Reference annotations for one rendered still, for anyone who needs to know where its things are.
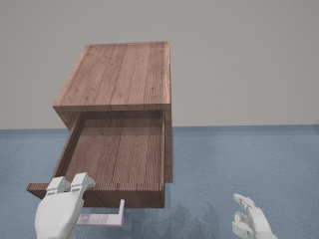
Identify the cabinet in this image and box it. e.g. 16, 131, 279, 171
52, 41, 173, 183

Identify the left robot hand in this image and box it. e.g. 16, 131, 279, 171
35, 172, 96, 239

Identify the drawer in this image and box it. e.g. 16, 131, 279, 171
26, 110, 165, 209

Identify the handle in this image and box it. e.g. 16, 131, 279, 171
75, 199, 125, 227

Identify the right robot hand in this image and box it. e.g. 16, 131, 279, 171
231, 193, 272, 239

